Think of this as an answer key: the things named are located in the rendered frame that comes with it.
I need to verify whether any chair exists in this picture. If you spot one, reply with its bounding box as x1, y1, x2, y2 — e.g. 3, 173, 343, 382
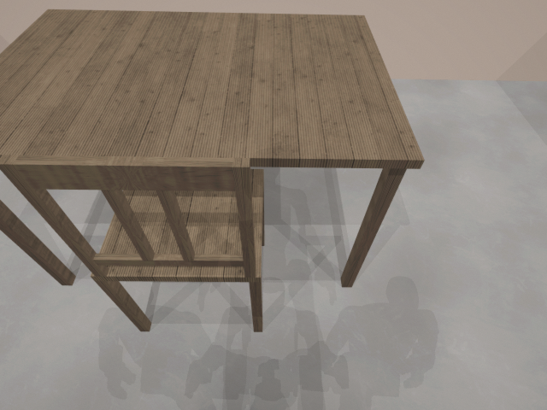
0, 155, 264, 332

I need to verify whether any table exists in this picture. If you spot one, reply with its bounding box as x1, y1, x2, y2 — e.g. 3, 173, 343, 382
0, 9, 424, 287

